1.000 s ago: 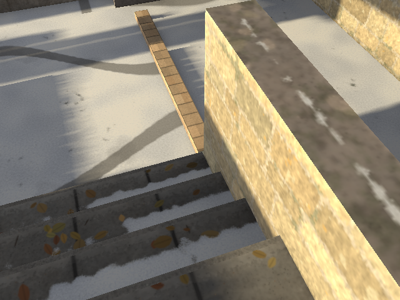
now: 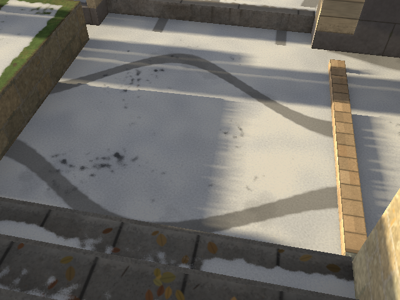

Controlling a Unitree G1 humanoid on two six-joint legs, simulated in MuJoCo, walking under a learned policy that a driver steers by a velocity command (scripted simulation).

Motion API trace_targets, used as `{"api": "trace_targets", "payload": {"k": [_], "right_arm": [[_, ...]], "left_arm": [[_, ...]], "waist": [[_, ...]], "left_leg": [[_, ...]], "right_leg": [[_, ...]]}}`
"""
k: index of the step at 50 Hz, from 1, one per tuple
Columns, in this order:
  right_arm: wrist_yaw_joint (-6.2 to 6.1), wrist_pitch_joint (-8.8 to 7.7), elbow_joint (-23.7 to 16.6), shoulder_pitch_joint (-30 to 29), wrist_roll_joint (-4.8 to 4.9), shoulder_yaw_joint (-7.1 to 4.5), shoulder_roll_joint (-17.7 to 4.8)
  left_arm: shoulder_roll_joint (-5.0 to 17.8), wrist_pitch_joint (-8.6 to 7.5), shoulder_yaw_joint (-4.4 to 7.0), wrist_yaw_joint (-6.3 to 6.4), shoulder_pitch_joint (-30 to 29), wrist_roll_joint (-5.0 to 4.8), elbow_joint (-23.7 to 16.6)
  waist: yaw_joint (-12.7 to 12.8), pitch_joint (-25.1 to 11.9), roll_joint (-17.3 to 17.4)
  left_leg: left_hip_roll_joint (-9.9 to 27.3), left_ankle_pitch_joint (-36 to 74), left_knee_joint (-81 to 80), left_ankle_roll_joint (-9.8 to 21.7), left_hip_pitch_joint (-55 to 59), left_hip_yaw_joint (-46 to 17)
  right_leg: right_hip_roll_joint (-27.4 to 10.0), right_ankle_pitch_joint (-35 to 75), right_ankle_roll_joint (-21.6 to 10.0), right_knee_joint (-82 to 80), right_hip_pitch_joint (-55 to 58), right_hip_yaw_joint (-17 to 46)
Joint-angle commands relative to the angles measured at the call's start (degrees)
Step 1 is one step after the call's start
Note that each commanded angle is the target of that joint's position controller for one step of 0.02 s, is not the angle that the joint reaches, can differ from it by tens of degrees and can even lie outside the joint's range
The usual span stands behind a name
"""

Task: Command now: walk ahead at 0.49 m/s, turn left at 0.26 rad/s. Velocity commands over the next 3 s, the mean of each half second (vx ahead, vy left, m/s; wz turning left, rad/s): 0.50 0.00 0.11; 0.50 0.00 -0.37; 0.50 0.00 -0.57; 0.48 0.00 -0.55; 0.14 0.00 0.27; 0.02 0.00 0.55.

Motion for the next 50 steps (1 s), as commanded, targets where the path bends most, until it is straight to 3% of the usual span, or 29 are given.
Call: {"api": "trace_targets", "payload": {"k": [1,4,8,9,11,14,15,16,18,19,21,23,24,25,26,27,28,29,30,31,32,33,34,38,40,42,43,47,50], "right_arm": [[-0.18,0.14,-4.69,-2.28,-0.31,-2.07,-7.72],[0.45,0.70,-4.78,-0.02,-0.84,-1.97,-4.85],[1.24,-0.40,-6.95,-6.46,-2.16,0.06,-0.48],[1.72,-0.95,-4.31,-3.06,-2.16,-0.57,-1.75],[2.12,-1.18,-4.85,-3.90,-2.32,-0.72,-2.95],[3.05,-2.35,-9.38,-17.55,-2.21,-0.59,-3.85],[3.59,-2.97,-11.86,-25.07,-1.64,-0.81,-4.14],[3.97,-3.44,-12.74,-27.18,-0.75,-0.80,-4.28],[4.89,-3.99,-11.69,-23.98,-0.22,-0.93,-4.54],[5.78,-3.77,-10.98,-21.68,-0.59,-0.50,-4.59],[6.77,-2.85,-8.60,-18.35,-1.23,-0.19,-1.48],[5.35,-1.52,-4.96,-7.11,0.35,-1.91,-3.57],[4.43,-1.16,-1.54,2.50,-0.15,-3.30,-5.61],[3.89,-0.78,1.87,13.42,-2.02,-4.60,-8.30],[4.13,-1.43,4.54,19.46,-4.03,-4.22,-10.32],[5.27,-2.12,4.74,16.47,-3.89,-3.15,-11.82],[5.61,-0.99,4.55,14.85,-2.83,-3.50,-11.88],[5.96,-0.28,6.82,15.53,-1.25,-5.07,-16.15],[5.78,-0.39,7.17,9.12,-0.94,-3.65,-10.30],[5.94,-1.48,7.91,3.83,-2.05,-3.21,-10.32],[5.82,-3.17,7.21,-1.99,-2.91,-1.34,-3.73],[5.32,-3.79,7.66,-3.06,-3.16,-0.19,0.78],[4.64,-4.30,8.18,-3.92,-3.77,0.08,1.09],[0.44,-4.81,12.12,3.88,-5.03,-0.97,-4.22],[0.07,-5.08,11.76,4.35,-3.53,-0.47,-1.30],[-1.39,-4.92,12.50,7.50,-2.78,0.24,-0.27],[-2.15,-4.69,12.66,9.15,-3.36,0.53,-0.14],[-2.51,-3.85,12.33,11.03,-2.82,0.17,-1.11],[-2.74,-2.18,10.90,10.79,-2.48,-0.76,-2.32]], "left_arm": [[3.87,0.18,0.41,-0.04,5.71,-0.51,-1.08],[3.65,0.14,0.15,0.42,4.68,-0.59,0.22],[8.02,1.85,1.19,1.56,9.92,0.08,2.72],[8.89,1.49,1.41,1.59,11.12,0.53,3.00],[7.72,1.49,0.90,1.40,10.37,-0.57,3.11],[3.77,1.90,0.16,3.17,22.07,-1.76,7.26],[5.03,2.14,0.59,3.88,27.70,-1.41,8.03],[5.55,2.35,0.90,4.33,28.25,-0.86,7.99],[6.92,3.03,1.34,4.71,23.80,-0.09,5.89],[6.81,3.59,0.94,5.20,17.99,-0.92,3.39],[8.11,4.37,1.01,4.71,16.94,-0.78,3.67],[6.98,4.95,1.00,4.42,12.83,-0.41,4.17],[6.93,5.36,0.99,4.18,12.08,-0.64,4.84],[7.53,5.54,1.23,4.23,12.16,-1.33,6.02],[2.89,5.24,1.08,4.42,15.43,-1.93,8.09],[-1.68,3.99,0.42,3.91,28.09,-1.10,8.07],[-2.09,3.60,0.37,3.81,31.89,-2.06,8.77],[-3.33,3.33,-0.24,4.91,28.30,-4.52,4.35],[-0.56,4.70,0.07,7.06,18.93,-4.98,2.93],[-1.51,6.02,-0.32,7.52,17.81,-5.17,1.61],[-1.10,7.03,-0.17,7.11,17.28,-3.45,2.58],[1.53,7.49,0.90,6.54,16.50,-2.41,3.44],[2.75,7.30,1.86,5.95,17.04,-2.19,3.56],[-0.37,7.17,1.76,3.84,13.22,-0.76,2.41],[1.91,6.95,2.46,2.29,8.18,-1.07,0.45],[-0.20,6.89,1.91,0.96,1.91,-0.01,-1.51],[-1.42,6.76,1.45,0.24,-0.47,0.59,-2.44],[-3.18,7.15,0.41,-0.54,-3.76,0.29,-4.14],[-3.08,7.36,0.00,-1.68,-9.86,-0.27,-7.85]], "waist": [[0.60,4.98,0.25],[-2.95,5.07,-4.01],[0.46,0.35,-3.54],[-0.16,-3.21,-2.98],[-0.08,-1.74,-4.70],[6.91,2.58,-7.98],[10.62,5.49,-7.71],[11.03,7.01,-8.11],[8.20,7.11,-8.26],[6.60,8.82,-3.85],[6.03,6.05,-3.68],[-0.62,4.38,-5.55],[-6.12,1.31,-3.88],[-12.98,-2.17,-2.82],[-14.23,-4.17,7.19],[-4.66,-5.64,26.01],[-1.73,-7.24,30.13],[-0.56,-9.84,23.26],[-1.29,-2.17,9.38],[1.67,1.37,13.87],[3.20,5.26,5.63],[3.10,6.20,5.58],[4.43,4.90,6.47],[3.82,2.99,6.09],[2.94,3.72,1.66],[0.44,6.86,1.85],[-0.77,7.60,2.47],[-3.56,8.50,-0.44],[-6.34,10.51,1.72]], "left_leg": [[7.94,8.99,10.01,-0.22,-22.86,-1.98],[13.21,14.02,-4.87,-1.09,-17.37,2.33],[13.19,20.10,-21.52,-2.54,-11.82,9.03],[12.74,30.20,-16.06,-2.68,-7.49,9.93],[12.64,30.23,-17.19,-1.43,-8.41,10.96],[16.25,31.62,-24.03,-0.17,-33.24,3.43],[16.53,29.85,-27.24,-0.97,-44.36,2.68],[17.46,26.85,-28.25,-1.68,-47.98,0.33],[17.49,29.25,-27.50,-1.67,-41.73,1.35],[17.02,46.58,-39.27,-1.39,-26.86,3.29],[11.05,56.89,-37.74,-2.09,-0.88,9.13],[11.97,54.67,-40.04,-2.07,9.69,8.56],[11.17,51.25,-42.24,-2.50,17.41,10.34],[11.90,47.11,-42.27,-2.57,27.94,12.11],[18.86,51.21,-37.25,-0.46,34.96,4.00],[22.90,68.88,-29.12,-2.69,34.86,-1.31],[26.11,64.61,-33.22,-2.07,30.60,-7.61],[34.91,30.63,-47.39,5.07,27.67,-24.12],[31.45,5.96,-59.07,1.39,17.46,-27.26],[35.64,3.35,-58.47,4.45,9.04,-30.20],[32.64,4.72,-52.25,2.00,0.11,-23.23],[28.51,8.28,-47.86,0.17,-2.85,-14.57],[26.34,8.33,-48.35,-1.26,-4.22,-11.30],[25.01,31.13,-48.23,3.15,1.36,-3.23],[22.61,24.58,-46.74,0.35,6.13,2.46],[20.60,20.93,-45.30,-1.02,3.22,8.48],[20.19,20.08,-44.27,-1.17,1.14,10.52],[20.70,14.67,-37.28,0.41,0.99,14.92],[22.52,18.01,-30.84,1.10,5.44,14.34]], "right_leg": [[-20.34,0.87,-15.61,-22.14,11.31,30.06],[-14.27,4.71,-12.41,-24.84,6.11,19.03],[-12.91,22.95,-12.18,-21.50,7.62,10.50],[-13.54,24.76,-12.52,-17.41,7.17,9.69],[-13.89,21.74,-11.64,-15.45,5.78,9.23],[-17.75,7.22,-9.15,-6.65,28.48,17.59],[-18.49,0.87,-9.91,-5.07,36.46,21.15],[-20.24,-1.79,-10.62,-3.93,37.41,25.17],[-21.25,-3.23,-10.64,-2.24,27.78,25.96],[-16.71,-9.70,-6.54,-1.79,13.04,17.67],[-13.47,-14.01,-3.19,-1.24,-4.02,10.83],[-11.76,-14.02,-0.08,9.46,-4.40,7.22],[-9.81,-9.03,1.66,20.57,-2.72,5.32],[-7.03,-6.54,3.89,38.28,-5.08,3.95],[-0.95,-32.64,6.62,67.07,-15.21,7.81],[-0.31,-31.81,4.60,76.13,-25.09,15.36],[0.19,-27.33,4.73,79.35,-26.72,15.79],[0.60,-19.10,4.26,82.52,-32.55,12.27],[-2.79,-11.05,1.73,77.12,-32.80,9.07],[-5.14,-5.59,0.27,75.96,-33.30,11.02],[-7.72,3.44,-2.02,63.99,-31.29,15.71],[-8.07,5.41,-2.66,58.85,-29.27,16.51],[-8.50,7.28,-3.41,54.83,-27.17,16.99],[-6.77,17.87,-0.69,35.69,-26.99,16.95],[-6.83,28.16,-2.24,24.82,-30.64,19.25],[-4.55,41.23,-2.30,13.27,-28.59,15.72],[-3.72,46.28,-2.05,10.74,-25.18,13.27],[-2.86,48.09,-1.00,4.00,-18.60,9.10],[-4.24,41.01,-0.61,-0.02,-20.24,7.11]]}}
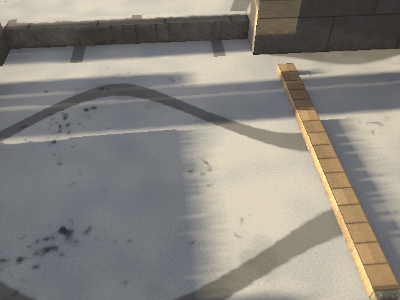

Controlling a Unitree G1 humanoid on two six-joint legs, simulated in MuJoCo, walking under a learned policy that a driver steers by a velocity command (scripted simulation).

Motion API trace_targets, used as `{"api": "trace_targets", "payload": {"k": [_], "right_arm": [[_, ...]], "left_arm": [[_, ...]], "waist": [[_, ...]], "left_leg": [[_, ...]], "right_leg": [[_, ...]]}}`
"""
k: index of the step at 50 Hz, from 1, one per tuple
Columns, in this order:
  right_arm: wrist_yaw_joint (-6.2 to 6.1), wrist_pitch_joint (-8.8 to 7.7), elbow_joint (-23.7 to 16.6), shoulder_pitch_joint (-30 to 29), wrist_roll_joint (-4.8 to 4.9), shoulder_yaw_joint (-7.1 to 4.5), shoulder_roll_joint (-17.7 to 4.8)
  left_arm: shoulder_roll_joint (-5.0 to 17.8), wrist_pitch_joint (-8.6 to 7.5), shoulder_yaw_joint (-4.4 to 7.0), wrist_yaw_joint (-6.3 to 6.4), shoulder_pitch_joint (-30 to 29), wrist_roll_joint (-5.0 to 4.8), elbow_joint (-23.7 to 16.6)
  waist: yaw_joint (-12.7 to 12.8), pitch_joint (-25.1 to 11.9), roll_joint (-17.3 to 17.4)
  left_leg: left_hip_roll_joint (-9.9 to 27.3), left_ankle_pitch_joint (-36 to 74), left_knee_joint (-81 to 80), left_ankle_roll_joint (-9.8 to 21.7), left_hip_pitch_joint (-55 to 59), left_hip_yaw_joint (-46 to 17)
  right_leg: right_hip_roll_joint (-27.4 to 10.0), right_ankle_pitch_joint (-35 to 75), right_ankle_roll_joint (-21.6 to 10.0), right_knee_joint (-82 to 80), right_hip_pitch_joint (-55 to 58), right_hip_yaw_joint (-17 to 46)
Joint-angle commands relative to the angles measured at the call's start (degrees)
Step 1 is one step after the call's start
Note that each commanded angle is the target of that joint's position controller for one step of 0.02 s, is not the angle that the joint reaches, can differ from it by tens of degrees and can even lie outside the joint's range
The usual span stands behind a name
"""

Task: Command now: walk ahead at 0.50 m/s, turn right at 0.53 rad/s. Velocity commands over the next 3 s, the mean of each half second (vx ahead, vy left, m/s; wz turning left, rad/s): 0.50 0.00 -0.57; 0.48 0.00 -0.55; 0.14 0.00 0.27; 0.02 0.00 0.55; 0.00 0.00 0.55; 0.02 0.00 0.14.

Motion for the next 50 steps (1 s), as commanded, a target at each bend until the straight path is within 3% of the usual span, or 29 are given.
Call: {"api": "trace_targets", "payload": {"k": [1,4,6,7,8,9,10,11,12,13,14,15,17,18,19,21,24,31,33,34,35,36,37,38,39,41,43,46,50], "right_arm": [[-0.62,1.39,-2.30,3.82,0.78,-2.43,-8.55],[-0.33,2.97,-3.12,4.07,1.29,-3.54,-10.23],[1.25,2.05,-3.39,1.21,1.13,-4.22,-12.43],[1.86,0.96,-4.58,-3.74,1.72,-3.88,-12.94],[2.07,-0.28,-5.88,-0.77,-0.45,-2.91,-6.76],[3.58,-2.18,-7.96,6.14,1.22,-1.88,-8.40],[3.45,-2.68,-13.83,-3.41,2.64,-2.11,-10.36],[2.08,-2.03,-16.81,-10.28,3.87,-1.76,-9.54],[0.69,-0.99,-16.48,-12.49,3.23,-1.91,-10.00],[-0.23,0.38,-16.90,-12.24,1.43,-2.13,-9.92],[-0.15,1.09,-15.33,-8.54,1.76,-3.27,-11.55],[-0.46,1.66,-16.33,-10.17,0.66,-3.43,-11.15],[0.02,1.54,-17.70,-11.01,-2.70,-3.06,-7.85],[1.11,0.81,-15.33,-5.45,-1.71,-3.18,-7.84],[1.75,0.38,-17.31,-9.56,0.05,-4.39,-10.95],[2.35,0.64,-21.27,-17.96,-0.96,-3.84,-10.11],[3.78,1.05,-24.59,-22.58,-1.27,-3.00,-6.99],[5.83,0.39,-22.85,-15.73,1.54,-4.79,-10.14],[5.82,0.43,-13.82,6.96,0.12,-5.79,-10.62],[6.42,0.53,-12.82,11.41,0.43,-5.50,-12.19],[7.19,0.72,-12.25,13.04,2.44,-5.95,-14.05],[7.09,0.73,-9.53,13.43,3.04,-7.74,-20.41],[5.72,1.47,-9.73,7.90,1.82,-5.26,-11.69],[4.68,0.92,-11.04,0.78,-0.64,-3.92,-10.41],[4.51,0.23,-11.56,-5.96,-1.03,-1.75,-6.40],[3.78,-0.13,-11.60,-11.91,-0.39,-0.36,-3.73],[2.43,-0.77,-10.72,-9.72,-1.53,-0.87,-6.98],[1.10,0.00,-5.17,0.88,-0.08,-1.02,-8.60],[1.88,0.47,-3.13,1.91,0.82,-0.28,-8.50]], "left_arm": [[-0.04,-0.53,-1.08,-1.36,-11.78,-0.85,-7.53],[0.31,-0.28,-1.24,-2.18,-13.16,-2.11,-8.64],[5.40,-0.18,1.43,-0.68,0.27,-2.10,-3.66],[8.54,-0.35,2.76,-0.12,12.24,-1.19,0.89],[13.49,-0.54,2.92,-0.14,17.16,-0.28,3.47],[13.81,-0.78,2.44,-0.55,20.94,-0.81,3.16],[13.83,-0.18,2.98,0.08,24.03,-1.66,3.41],[13.56,0.29,2.55,0.92,21.53,-2.43,6.08],[10.12,-0.13,1.37,1.08,12.33,-1.57,3.62],[8.15,-0.88,0.48,0.83,5.20,-0.77,0.99],[4.44,-2.43,-1.03,0.31,0.44,0.35,-0.81],[4.63,-2.87,-1.26,1.24,-2.59,0.08,-2.04],[7.82,-2.60,-0.11,3.79,-0.78,0.66,-1.01],[10.18,-2.48,0.61,4.53,0.53,1.64,-0.39],[8.61,-3.15,0.41,5.26,6.25,0.37,1.53],[4.37,-2.96,-0.62,6.58,9.67,-2.48,2.45],[5.62,-1.63,-0.35,7.00,8.52,-1.55,1.09],[4.33,0.43,-1.11,8.48,13.30,-0.82,0.78],[-1.96,-0.14,-2.68,5.67,16.66,-0.51,4.96],[-2.87,-1.11,-2.71,4.09,23.07,-1.96,4.57],[-0.36,-2.57,-2.46,3.68,26.35,-3.42,4.46],[3.18,-3.67,-2.02,4.65,19.76,-5.38,-0.37],[5.36,-2.65,-1.18,5.62,7.09,-4.90,-1.78],[6.03,-1.79,-1.03,6.34,-1.56,-4.55,-4.80],[4.96,-0.62,-1.13,6.50,-0.83,-3.76,-4.85],[3.83,-0.60,-0.38,5.82,4.80,-2.71,-3.97],[3.63,-1.50,-0.43,4.72,1.06,-0.56,-5.79],[-1.90,-1.78,-1.69,2.38,-3.95,-0.41,-6.34],[-1.08,-2.68,-1.58,0.43,-7.10,1.44,-6.45]], "waist": [[-4.09,12.10,4.42],[-4.81,12.67,3.86],[3.01,3.35,3.73],[10.33,-0.57,2.37],[8.81,-4.46,-14.33],[8.58,-21.56,-14.24],[12.70,-26.14,-10.94],[10.31,-17.32,-1.91],[6.40,-7.35,7.43],[2.54,-3.07,8.03],[-1.35,1.00,9.85],[-2.42,4.73,6.27],[-2.10,0.27,1.99],[-3.34,-3.50,0.47],[-0.80,-1.79,-1.01],[1.55,1.19,-1.21],[3.15,1.65,-2.30],[4.31,4.35,-3.04],[-3.02,-1.28,9.61],[-1.11,-5.12,21.12],[0.00,-7.63,26.84],[-0.46,-6.05,29.04],[-1.13,1.92,8.73],[-1.17,8.98,6.20],[2.52,11.98,0.87],[8.39,12.91,5.30],[6.58,11.76,6.82],[2.19,6.09,8.23],[2.42,4.48,4.56]], "left_leg": [[14.59,30.35,-6.56,4.47,-2.73,-10.96],[17.50,40.16,0.58,4.55,-0.22,-11.76],[14.48,59.47,19.40,4.28,-5.21,-8.64],[10.56,57.41,38.91,1.44,-12.71,-5.18],[1.70,-7.83,70.93,-2.59,-39.29,-4.77],[0.93,-13.06,75.22,-4.55,-47.67,-17.76],[0.31,-8.05,68.78,-5.65,-52.00,-19.68],[1.55,-1.82,65.01,-5.59,-58.27,-18.29],[4.44,7.40,55.71,-4.29,-58.27,-19.50],[4.39,8.97,53.98,-4.11,-53.59,-19.80],[6.65,22.11,39.81,-3.26,-47.72,-23.45],[6.25,28.66,27.30,-5.14,-40.15,-21.44],[5.05,37.14,16.07,-7.10,-26.65,-18.59],[3.76,46.18,18.87,-7.09,-21.41,-17.76],[4.05,54.51,13.24,-6.62,-30.07,-21.95],[2.99,62.53,-1.31,-5.36,-32.59,-23.54],[-1.33,66.84,-12.01,-4.75,-16.60,-20.09],[4.74,56.15,-34.60,-0.64,-7.87,-24.06],[8.32,66.48,-22.26,-0.55,23.63,-22.93],[13.91,66.85,-8.91,2.34,35.33,-29.85],[19.50,64.06,-12.49,5.87,36.59,-39.62],[27.39,37.05,-24.53,14.00,33.81,-53.49],[24.80,16.54,-33.37,12.48,24.72,-52.02],[25.85,20.84,-33.52,13.91,10.85,-50.57],[21.85,20.81,-32.69,11.74,-1.08,-44.67],[12.09,24.82,-31.25,4.54,-12.00,-29.00],[8.24,40.72,-33.48,3.38,-17.93,-18.97],[11.33,55.47,-33.47,6.17,-6.08,-19.93],[11.81,70.30,-25.78,6.67,4.77,-18.70]], "right_leg": [[-0.90,-5.86,0.84,-4.95,-4.79,-3.77],[-0.97,-19.55,-0.01,-10.56,-0.22,-9.28],[3.29,-19.59,-3.60,-13.28,25.09,-13.89],[3.87,-8.46,-6.93,-18.00,40.25,-14.81],[-5.86,20.92,-13.76,0.11,62.36,-1.58],[-14.43,12.88,-25.09,3.80,76.03,16.18],[-19.13,-14.67,-27.73,-11.81,75.29,28.04],[-20.00,-34.73,-25.40,-19.04,67.89,33.29],[-19.43,-44.82,-21.05,-19.06,53.69,32.83],[-18.41,-45.86,-20.12,-18.80,40.65,33.00],[-15.07,-43.89,-16.93,-17.43,27.77,28.02],[-9.37,-36.75,-14.60,-17.84,15.58,18.46],[-3.56,-22.08,-13.73,-15.45,8.83,12.38],[-3.05,-15.30,-13.90,-12.63,8.66,10.88],[-2.52,-22.47,-13.18,-10.44,15.56,12.37],[0.02,-38.51,-12.56,-6.91,15.93,13.12],[3.68,-49.08,-10.95,-4.21,5.18,12.01],[4.00,-51.08,-9.37,18.06,16.55,22.54],[12.31,-70.83,-4.11,50.25,-5.65,11.39],[15.15,-80.79,-0.99,74.51,-22.94,7.51],[12.53,-76.89,0.40,86.41,-30.65,7.19],[9.07,-69.02,2.18,87.76,-37.49,1.09],[5.60,-59.80,1.52,86.19,-40.81,-1.50],[3.27,-53.53,1.21,84.21,-36.54,0.90],[1.12,-49.02,0.83,76.69,-29.65,3.96],[-0.36,-38.06,0.32,58.37,-20.79,5.19],[0.39,-25.04,1.67,38.72,-12.06,1.26],[0.23,-17.35,2.18,20.38,-7.71,-0.70],[-0.86,-17.37,0.66,14.28,-5.96,-5.37]]}}
Over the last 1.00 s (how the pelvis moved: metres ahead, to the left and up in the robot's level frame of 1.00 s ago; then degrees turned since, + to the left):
0.47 0.17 -0.20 -12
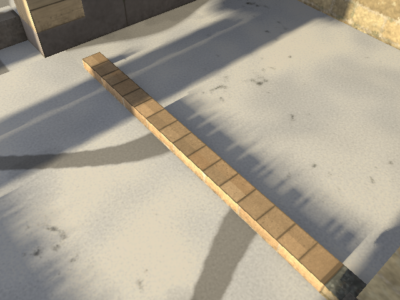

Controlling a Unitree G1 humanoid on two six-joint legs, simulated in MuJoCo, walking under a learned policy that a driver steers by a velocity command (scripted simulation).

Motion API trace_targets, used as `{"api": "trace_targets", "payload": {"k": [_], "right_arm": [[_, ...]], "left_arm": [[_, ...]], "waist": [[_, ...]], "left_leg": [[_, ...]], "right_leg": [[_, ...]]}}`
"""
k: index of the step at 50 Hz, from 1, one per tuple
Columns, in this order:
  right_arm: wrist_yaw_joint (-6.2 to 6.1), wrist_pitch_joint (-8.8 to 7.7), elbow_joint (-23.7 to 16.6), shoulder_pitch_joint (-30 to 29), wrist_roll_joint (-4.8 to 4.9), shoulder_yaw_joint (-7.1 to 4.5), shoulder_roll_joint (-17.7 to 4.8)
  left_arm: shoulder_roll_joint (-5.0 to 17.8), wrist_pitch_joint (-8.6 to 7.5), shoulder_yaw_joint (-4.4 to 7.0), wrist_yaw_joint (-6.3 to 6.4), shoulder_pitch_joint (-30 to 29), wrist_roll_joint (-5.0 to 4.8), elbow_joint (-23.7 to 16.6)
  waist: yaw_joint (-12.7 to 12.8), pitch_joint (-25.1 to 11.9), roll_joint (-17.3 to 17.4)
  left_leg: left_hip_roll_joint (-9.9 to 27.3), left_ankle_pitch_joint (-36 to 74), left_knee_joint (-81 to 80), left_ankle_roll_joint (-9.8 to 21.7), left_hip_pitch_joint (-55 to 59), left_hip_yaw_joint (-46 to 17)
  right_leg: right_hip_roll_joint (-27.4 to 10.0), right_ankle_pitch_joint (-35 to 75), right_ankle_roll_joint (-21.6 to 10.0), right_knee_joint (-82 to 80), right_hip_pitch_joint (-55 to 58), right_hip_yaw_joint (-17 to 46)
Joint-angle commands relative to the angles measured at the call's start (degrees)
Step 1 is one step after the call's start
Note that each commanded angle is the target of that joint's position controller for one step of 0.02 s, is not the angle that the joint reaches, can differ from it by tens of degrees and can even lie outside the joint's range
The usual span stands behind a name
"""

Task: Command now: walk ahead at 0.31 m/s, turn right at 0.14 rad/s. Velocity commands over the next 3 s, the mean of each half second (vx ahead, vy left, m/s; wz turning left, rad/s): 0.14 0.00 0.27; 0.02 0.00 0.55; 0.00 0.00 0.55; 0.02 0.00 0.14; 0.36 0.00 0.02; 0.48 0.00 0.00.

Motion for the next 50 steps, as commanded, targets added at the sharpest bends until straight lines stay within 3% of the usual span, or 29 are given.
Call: {"api": "trace_targets", "payload": {"k": [1,3,5,6,7,8,9,10,11,12,14,16,19,22,25,27,29,30,31,32,33,34,35,36,37,40,42,46,50], "right_arm": [[0.37,-0.20,-1.85,0.33,0.60,-1.08,-8.96],[0.87,0.35,-2.64,-0.62,0.06,-1.15,-9.49],[1.53,-0.08,-3.34,-2.58,0.21,-1.62,-11.16],[1.70,-1.34,-5.14,-2.93,-0.12,-1.93,-11.08],[2.26,-1.55,-3.98,7.19,0.83,0.11,-2.96],[1.98,-1.37,-5.03,4.28,2.52,-0.73,-5.51],[1.17,-0.40,-8.64,-2.74,2.51,-1.99,-7.96],[-0.06,1.12,-10.17,-6.12,2.36,-2.33,-6.74],[-0.80,3.00,-10.43,-6.38,1.82,-3.25,-7.37],[-0.84,4.68,-10.66,-4.38,0.62,-3.41,-6.67],[-0.63,6.58,-12.96,-4.66,0.16,-4.33,-6.81],[-0.41,7.50,-17.54,-13.50,1.28,-5.45,-9.54],[1.91,7.70,-21.66,-19.57,0.85,-5.13,-9.09],[4.62,7.78,-22.58,-24.29,3.21,-5.10,-9.06],[5.56,8.53,-21.28,-25.26,3.39,-5.46,-10.67],[5.10,8.19,-17.72,-20.20,3.23,-6.06,-10.26],[3.84,6.81,-11.02,-6.57,1.47,-8.93,-16.62],[4.19,4.69,-10.80,-4.04,-1.35,-9.21,-22.85],[4.55,4.22,-12.06,-5.37,-0.36,-9.72,-25.43],[4.50,4.55,-14.72,-9.20,-0.23,-9.05,-24.98],[3.11,5.37,-16.35,-11.28,-0.82,-7.64,-23.14],[2.25,6.08,-17.39,-16.13,-1.37,-6.94,-23.49],[1.65,6.48,-18.91,-20.56,-1.16,-5.30,-19.72],[1.35,6.39,-19.66,-21.83,-0.74,-4.09,-16.94],[0.88,6.10,-20.14,-23.34,-0.22,-3.54,-15.77],[-2.39,6.55,-20.44,-19.96,-0.63,-2.84,-15.40],[-3.55,7.56,-21.10,-19.22,0.27,-2.91,-14.80],[-4.38,8.27,-23.21,-18.47,0.78,-4.02,-15.43],[-3.50,8.27,-24.50,-17.60,1.03,-4.78,-15.49]], "left_arm": [[-0.98,-1.43,-0.64,-1.71,-5.57,1.24,-4.05],[-0.71,-1.99,-0.71,-2.37,-7.30,0.20,-4.49],[3.42,-3.34,0.91,-2.57,5.33,0.15,0.04],[9.35,-3.94,2.60,-2.29,13.40,0.70,2.68],[10.88,-3.44,2.69,-2.34,17.51,0.40,4.26],[7.01,-3.29,2.00,-2.39,16.61,-0.50,3.57],[5.44,-3.23,1.63,-2.06,12.21,-1.51,3.69],[3.85,-3.08,0.96,-1.65,7.21,-1.96,3.37],[2.76,-2.87,0.70,-1.39,3.16,-1.28,2.10],[4.34,-2.88,1.28,-0.80,-0.55,0.36,1.16],[6.84,-2.81,1.82,-0.16,-4.22,1.40,-0.04],[6.58,-3.00,2.06,2.91,-0.92,0.08,1.52],[6.98,-1.80,1.83,5.57,-0.34,-0.60,1.49],[8.97,-0.67,2.12,6.03,-0.53,-1.29,1.37],[8.47,-0.53,2.25,5.52,1.55,-1.49,1.46],[8.38,-0.13,2.47,5.12,2.25,-1.49,3.64],[4.54,-0.16,1.93,4.53,5.64,-0.31,6.27],[3.53,-0.37,1.71,3.71,6.97,1.16,3.38],[4.85,-1.16,1.25,3.67,5.98,-0.06,0.25],[6.75,-1.37,1.27,4.32,3.03,-1.70,-0.79],[6.36,-1.76,0.82,5.30,0.92,-1.96,-1.68],[4.34,-1.27,-0.08,6.44,-0.36,-2.46,-3.51],[5.96,-0.11,0.32,7.38,-1.89,-1.90,-3.24],[9.20,0.96,1.26,7.67,-0.29,-1.63,-2.67],[8.73,1.80,1.37,7.89,-0.10,-0.61,-2.47],[4.77,2.28,0.15,6.84,-4.93,1.59,-7.04],[2.45,2.23,-0.78,5.70,-6.01,2.03,-9.36],[2.63,1.40,-0.47,4.13,-10.36,1.13,-10.72],[3.88,1.19,0.54,3.34,-11.89,0.45,-10.09]], "waist": [[1.73,3.46,5.02],[2.25,4.07,7.50],[8.54,-0.04,10.26],[10.52,-5.12,6.00],[6.90,-16.87,-10.15],[8.52,-17.24,-11.34],[7.70,-9.53,-7.70],[5.58,-6.25,-2.54],[3.62,-4.39,1.94],[1.47,-4.16,1.50],[-1.03,-2.99,-1.28],[1.64,-0.22,-3.70],[2.19,-2.30,-3.82],[3.72,-1.89,-4.31],[6.33,0.48,-3.18],[3.80,0.94,-0.85],[-1.69,-1.71,9.99],[-0.06,-1.22,22.95],[-0.95,-9.30,25.74],[-1.69,-14.07,18.59],[-2.10,-18.33,11.06],[1.21,-18.13,8.85],[2.42,-14.63,5.10],[4.04,-11.86,4.34],[4.51,-9.13,7.41],[3.30,-6.67,7.18],[3.48,-7.82,7.62],[2.13,-6.39,8.43],[1.49,-2.14,10.46]], "left_leg": [[14.50,55.59,-2.80,6.78,-1.90,-10.43],[12.85,62.15,1.41,7.37,-3.49,-10.26],[9.06,67.13,15.60,6.02,-10.48,-10.15],[4.86,51.80,28.80,2.68,-19.48,-10.79],[-1.79,-6.09,50.75,-2.06,-31.65,-10.36],[-1.59,-10.46,53.50,-2.44,-35.25,-16.10],[0.79,-8.91,53.61,-3.04,-39.66,-14.95],[3.30,-6.43,49.19,-2.94,-41.31,-12.99],[4.94,-3.51,44.06,-3.13,-37.41,-12.23],[4.76,1.21,46.35,-3.49,-31.21,-10.84],[4.08,11.97,46.42,-3.79,-30.43,-9.22],[5.66,19.04,41.17,-3.17,-37.56,-14.44],[6.09,36.49,22.00,-3.41,-32.31,-12.43],[4.05,43.70,11.80,-4.41,-21.65,-8.41],[5.87,44.37,3.02,-3.42,-21.33,-8.73],[5.51,48.94,-6.85,-1.20,-10.16,-5.75],[5.23,66.00,-7.69,2.23,6.12,-4.93],[11.45,94.74,7.04,3.82,18.47,-12.15],[16.96,100.30,9.11,9.68,21.69,-19.53],[20.49,91.20,7.20,13.60,20.09,-24.11],[22.94,71.15,5.41,15.67,18.32,-27.09],[27.04,54.60,0.83,17.74,11.61,-36.19],[26.75,48.57,-0.79,17.20,5.19,-37.16],[22.39,38.33,-1.26,14.06,-0.50,-34.02],[18.84,37.89,-0.74,12.26,-4.53,-31.10],[13.44,42.75,0.38,11.73,-7.06,-28.19],[11.53,41.65,-0.17,10.61,-3.49,-27.94],[11.09,28.65,-1.81,8.93,-3.31,-32.34],[9.45,18.37,-2.74,9.21,-7.73,-36.15]], "right_leg": [[-0.05,1.35,0.00,-4.69,5.99,-7.04],[2.83,-6.92,-0.06,-9.80,13.80,-10.50],[6.17,-0.39,-2.10,-20.14,35.97,-12.15],[-1.07,27.73,-6.02,-23.48,50.55,-4.79],[-19.72,41.44,-18.62,-25.35,64.96,14.73],[-20.67,35.43,-19.33,-28.93,60.40,18.95],[-19.52,29.59,-16.86,-29.38,53.80,13.57],[-18.90,19.13,-14.38,-30.86,47.48,10.30],[-17.68,10.02,-12.52,-32.42,39.83,5.94],[-18.63,9.80,-12.66,-32.70,31.94,3.18],[-18.89,-0.34,-12.17,-34.13,25.39,-1.95],[-20.16,-15.32,-9.31,-33.55,26.37,-2.40],[-18.40,-25.45,-4.98,-27.40,25.44,-8.67],[-17.63,-31.50,-2.51,-22.40,20.54,-12.97],[-19.98,-36.02,0.01,-13.63,23.93,-12.03],[-18.47,-37.20,2.61,-4.43,21.39,-13.69],[-10.02,-46.26,6.42,22.64,14.86,-21.41],[-6.62,-61.03,8.81,44.88,-7.28,-17.36],[-5.50,-57.12,9.24,55.90,-14.94,-13.36],[-4.35,-52.10,8.08,62.93,-16.59,-10.31],[-3.78,-43.35,6.38,64.40,-18.16,-5.12],[-4.15,-38.17,5.96,60.47,-17.65,-1.85],[-4.17,-36.10,5.90,58.36,-15.32,-0.73],[-3.57,-28.92,5.24,48.78,-11.99,-0.37],[-2.04,-26.71,5.57,46.86,-10.11,-1.71],[2.03,-17.65,8.64,35.86,-9.56,-3.12],[2.12,-15.91,9.25,22.28,-7.86,-2.34],[2.12,-13.88,8.97,3.26,-1.15,-0.24],[3.47,-16.79,7.82,-6.56,6.34,0.66]]}}
Over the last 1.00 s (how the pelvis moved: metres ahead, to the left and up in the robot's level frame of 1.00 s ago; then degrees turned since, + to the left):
0.50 -0.05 -0.26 -35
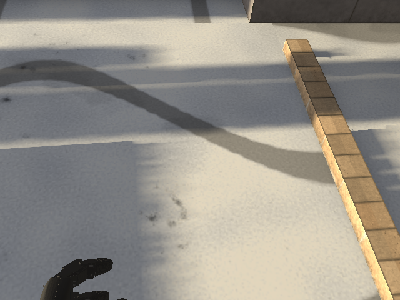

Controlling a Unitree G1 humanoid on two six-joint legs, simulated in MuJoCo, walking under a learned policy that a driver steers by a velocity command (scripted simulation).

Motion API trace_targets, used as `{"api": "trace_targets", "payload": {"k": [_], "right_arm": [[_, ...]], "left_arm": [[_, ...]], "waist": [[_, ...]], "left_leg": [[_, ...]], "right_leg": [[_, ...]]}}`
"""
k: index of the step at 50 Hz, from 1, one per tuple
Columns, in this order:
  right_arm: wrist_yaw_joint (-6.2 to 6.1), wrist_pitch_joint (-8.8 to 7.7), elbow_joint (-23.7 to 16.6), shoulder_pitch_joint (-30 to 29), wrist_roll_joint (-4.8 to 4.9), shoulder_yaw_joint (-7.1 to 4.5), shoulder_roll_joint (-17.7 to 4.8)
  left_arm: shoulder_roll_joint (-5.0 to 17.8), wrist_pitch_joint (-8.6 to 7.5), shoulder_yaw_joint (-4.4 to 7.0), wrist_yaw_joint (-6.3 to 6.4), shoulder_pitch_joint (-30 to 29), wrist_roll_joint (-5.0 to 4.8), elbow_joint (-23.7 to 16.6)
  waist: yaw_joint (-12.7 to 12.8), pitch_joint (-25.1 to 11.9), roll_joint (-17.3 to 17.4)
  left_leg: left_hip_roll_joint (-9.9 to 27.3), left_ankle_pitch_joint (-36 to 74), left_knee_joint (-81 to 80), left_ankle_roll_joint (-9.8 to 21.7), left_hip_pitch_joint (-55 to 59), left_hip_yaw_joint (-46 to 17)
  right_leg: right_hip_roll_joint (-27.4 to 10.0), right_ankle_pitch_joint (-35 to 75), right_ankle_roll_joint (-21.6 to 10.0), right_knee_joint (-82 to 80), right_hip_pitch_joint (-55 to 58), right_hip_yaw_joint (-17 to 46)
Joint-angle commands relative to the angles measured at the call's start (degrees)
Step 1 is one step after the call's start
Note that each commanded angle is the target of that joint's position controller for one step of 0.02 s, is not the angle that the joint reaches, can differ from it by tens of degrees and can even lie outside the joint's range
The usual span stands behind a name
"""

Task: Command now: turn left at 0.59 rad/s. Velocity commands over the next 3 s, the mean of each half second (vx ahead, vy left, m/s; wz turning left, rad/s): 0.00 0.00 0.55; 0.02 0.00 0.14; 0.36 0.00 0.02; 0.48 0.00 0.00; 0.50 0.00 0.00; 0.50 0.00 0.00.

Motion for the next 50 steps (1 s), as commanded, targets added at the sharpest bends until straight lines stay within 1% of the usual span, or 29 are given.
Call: {"api": "trace_targets", "payload": {"k": [1,5,7,8,9,10,11,12,13,14,16,19,21,23,25,27,28,29,30,31,32,33,35,38,40,45,47,48,50], "right_arm": [[0.39,-0.47,-4.56,0.84,0.15,-3.31,-10.12],[1.54,-0.27,-5.90,0.40,0.12,-3.48,-9.89],[1.98,-0.63,-6.82,-0.89,0.47,-3.36,-9.01],[2.48,-1.05,-7.15,0.14,-0.38,-2.79,-6.51],[2.86,-1.66,-6.98,5.46,-1.43,-2.06,-2.86],[3.10,-2.97,-8.91,3.09,0.26,-3.90,-8.57],[3.08,-3.26,-8.46,0.77,0.09,-5.30,-12.37],[2.86,-2.59,-7.52,-0.14,-0.07,-5.81,-12.92],[2.65,-1.58,-6.44,0.30,-0.18,-5.84,-12.35],[2.97,-0.91,-6.09,1.26,-0.26,-5.53,-10.97],[3.64,-0.65,-6.38,1.33,0.50,-4.49,-7.58],[4.20,-0.99,-8.24,-2.76,0.37,-3.19,-5.17],[4.74,-1.37,-8.46,-3.73,-0.04,-2.33,-3.87],[5.21,-1.82,-8.76,-4.12,-0.05,-2.28,-4.23],[5.09,-2.04,-8.47,-3.22,-0.06,-2.61,-5.21],[5.01,-2.18,-7.09,-0.17,-0.43,-2.82,-4.88],[4.63,-2.12,-7.13,0.81,-0.71,-3.03,-5.89],[4.10,-2.08,-7.78,2.93,-1.10,-3.61,-9.21],[4.33,-2.24,-7.23,-1.42,-1.96,-3.22,-9.42],[4.86,-2.42,-8.57,-4.10,-1.91,-2.59,-5.55],[5.20,-2.72,-7.91,-4.73,-2.14,-1.95,-4.08],[5.44,-2.83,-7.92,-5.42,-1.96,-2.00,-4.38],[5.97,-3.25,-7.24,-4.64,-1.57,-2.10,-5.23],[5.93,-3.34,-6.01,-3.92,-1.26,-2.16,-4.90],[5.82,-3.15,-5.34,-4.36,-1.10,-2.44,-4.97],[6.23,-3.09,-3.49,-5.38,-1.12,-2.79,-4.07],[6.03,-3.02,-2.49,-4.89,-0.84,-3.11,-4.49],[5.80,-2.75,-2.14,-4.20,-0.33,-3.63,-5.81],[5.99,-3.24,-1.41,-0.45,-0.26,-4.19,-7.46]], "left_arm": [[4.91,-1.02,1.98,-0.46,-4.47,-0.37,-4.25],[4.83,-2.06,2.25,-1.35,-3.34,-1.19,-3.34],[6.61,-2.52,3.28,-1.76,2.57,-1.05,-1.16],[9.75,-2.47,4.29,-1.78,7.81,-0.20,-0.12],[13.44,-1.79,4.89,-1.69,12.11,0.90,0.26],[13.91,-1.81,5.37,-2.19,15.44,1.27,1.32],[12.29,-2.05,4.91,-2.16,12.52,0.49,0.68],[9.97,-1.68,4.25,-1.83,8.63,0.20,0.02],[8.49,-1.23,3.58,-1.50,5.80,-0.09,-0.71],[8.52,-0.91,3.35,-1.20,4.05,-0.23,-0.67],[9.42,-0.44,3.36,-0.76,4.25,-0.07,0.06],[10.92,0.06,3.49,-0.01,7.66,-0.22,1.53],[12.23,0.18,3.56,-0.11,9.01,-0.39,2.35],[13.10,-0.05,3.56,-0.78,10.19,-0.72,3.11],[13.23,-0.64,3.26,-1.27,10.59,-1.56,3.93],[11.95,-0.92,2.55,-1.65,10.68,-1.93,4.71],[10.43,-1.35,1.94,-2.08,13.14,-1.64,5.78],[8.12,-1.96,1.11,-2.77,13.67,0.40,4.83],[6.08,-2.46,0.11,-3.31,16.05,0.79,3.62],[9.33,-2.13,0.97,-2.97,13.42,0.43,3.85],[10.14,-1.79,1.21,-3.13,12.70,0.14,3.67],[9.74,-1.45,1.24,-3.16,13.34,0.24,4.50],[10.69,-1.08,1.57,-3.48,13.94,0.52,4.80],[10.35,-1.31,1.59,-3.76,15.49,-0.03,5.94],[10.46,-1.48,1.78,-3.80,15.29,0.04,6.06],[10.08,-0.99,2.23,-3.36,15.73,-0.07,6.67],[10.02,-0.67,2.57,-2.92,16.47,-0.22,7.06],[10.06,-0.61,2.65,-2.75,15.89,-0.45,6.77],[9.23,-1.06,2.59,-2.15,14.12,-1.20,5.85]], "waist": [[-0.65,-3.93,9.83],[-0.20,-4.23,12.20],[2.71,-4.81,11.47],[3.77,-8.47,6.73],[1.76,-12.94,-9.95],[3.55,-13.57,-14.55],[3.00,-9.05,-10.73],[1.99,-6.77,-8.67],[1.10,-5.72,-7.07],[0.14,-4.71,-6.16],[-0.20,-3.87,-6.13],[2.02,-4.35,-7.12],[2.84,-5.42,-7.70],[3.04,-5.09,-8.33],[2.66,-4.43,-7.54],[0.82,-4.54,-6.24],[0.67,-5.12,-4.85],[1.35,-8.91,2.27],[5.72,-10.74,14.59],[3.54,-9.36,11.68],[3.98,-8.26,10.41],[4.22,-7.46,8.54],[3.75,-5.18,6.65],[3.52,-5.56,4.65],[3.40,-5.87,3.75],[3.50,-5.41,2.39],[3.55,-5.61,3.01],[3.09,-4.70,3.76],[0.80,-0.10,6.77]], "left_leg": [[14.49,8.08,-9.33,7.88,8.09,-19.57],[12.09,15.34,-7.74,7.86,6.07,-21.18],[9.59,12.90,-5.90,5.28,1.93,-21.13],[6.69,1.66,1.11,2.51,-4.77,-18.08],[-3.63,-24.16,17.76,-2.22,-16.48,-7.77],[-3.66,-29.42,28.76,-5.49,-25.34,-5.66],[-0.06,-23.61,36.69,-7.41,-28.29,-3.29],[1.74,-17.81,38.39,-8.18,-27.82,-1.69],[2.49,-13.76,39.91,-8.72,-25.59,-0.62],[2.72,-10.07,41.62,-9.13,-23.06,1.26],[3.56,-5.05,37.78,-9.46,-19.67,5.88],[6.09,-2.48,27.81,-9.82,-17.75,8.08],[7.04,-2.96,20.12,-9.10,-12.88,9.36],[7.36,-4.95,13.63,-7.76,-6.35,10.55],[6.78,-4.28,5.96,-6.23,-0.62,11.50],[5.38,1.84,-7.34,-4.10,8.57,13.32],[6.82,7.26,-11.65,-2.96,14.92,10.84],[15.64,27.10,-9.99,-0.77,24.05,0.46],[22.20,27.62,-9.12,6.45,18.67,-7.23],[20.61,20.92,-10.64,8.42,14.94,-7.29],[18.61,15.83,-10.99,6.38,13.36,-5.02],[16.00,12.81,-10.51,3.94,11.89,-2.62],[13.54,15.70,-9.71,1.47,10.28,-0.42],[12.65,23.58,-7.94,0.94,12.82,1.05],[12.24,27.08,-7.27,0.89,14.04,1.61],[11.35,26.81,-7.21,0.61,14.03,2.63],[10.55,12.96,-7.98,1.46,13.17,2.91],[10.90,1.73,-8.94,2.95,12.19,1.63],[14.60,-18.88,-13.44,6.44,9.29,-5.91]], "right_leg": [[0.89,-3.20,-0.70,-6.64,0.77,0.01],[2.80,-9.40,-2.32,-17.53,13.54,-2.27],[0.45,0.38,-4.43,-30.72,26.95,-3.11],[-7.51,7.81,-7.89,-31.65,38.98,2.45],[-20.70,27.05,-15.32,-28.91,51.08,14.67],[-27.01,21.77,-23.42,-33.54,49.05,26.90],[-25.41,14.87,-23.25,-34.46,44.81,23.36],[-21.22,10.62,-20.33,-34.86,40.54,16.97],[-18.20,8.42,-18.12,-35.35,36.27,12.31],[-16.54,9.39,-17.43,-35.96,32.05,8.80],[-13.71,7.51,-16.69,-37.63,28.23,2.75],[-14.37,5.16,-17.73,-38.41,29.19,0.41],[-15.05,3.97,-18.23,-38.59,28.47,-0.82],[-15.85,1.32,-18.42,-38.50,25.76,-1.04],[-16.90,-0.27,-17.79,-37.83,24.52,-0.25],[-15.56,1.89,-15.01,-33.90,23.51,-1.31],[-14.19,2.60,-11.69,-31.17,21.36,-2.53],[-10.45,-1.88,-6.47,-22.00,15.95,-6.81],[-7.77,-12.05,-3.33,-21.40,17.09,-8.61],[-7.55,-12.06,-1.86,-22.32,19.24,-7.47],[-7.57,-8.26,-1.78,-24.23,20.99,-7.62],[-7.29,-5.59,-1.90,-25.38,23.32,-8.33],[-7.45,-0.99,-2.16,-27.29,25.69,-8.11],[-7.66,1.63,-2.43,-28.43,26.93,-8.12],[-7.73,3.20,-2.45,-28.79,27.64,-8.35],[-7.62,2.36,-2.22,-29.38,29.51,-9.03],[-5.76,-6.67,-2.49,-28.05,29.22,-11.30],[-4.30,-12.15,-3.14,-25.78,27.16,-12.62],[-2.69,-17.69,-4.56,-19.77,20.36,-12.85]]}}
Over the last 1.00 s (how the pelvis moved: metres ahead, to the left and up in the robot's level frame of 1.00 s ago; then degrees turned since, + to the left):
0.23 0.11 -0.15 32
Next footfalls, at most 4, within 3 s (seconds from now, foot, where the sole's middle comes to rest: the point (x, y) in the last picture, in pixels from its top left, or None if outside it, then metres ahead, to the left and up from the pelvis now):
0.16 right None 0.12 -0.15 -0.77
0.56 left None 0.08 0.10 -0.77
1.62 left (141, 293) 0.48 0.15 -0.77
2.10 right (195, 206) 0.80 -0.03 -0.77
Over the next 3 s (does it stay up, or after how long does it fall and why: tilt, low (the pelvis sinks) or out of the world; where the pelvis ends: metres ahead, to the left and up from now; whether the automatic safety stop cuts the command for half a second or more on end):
stays up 1.05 0.18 0.02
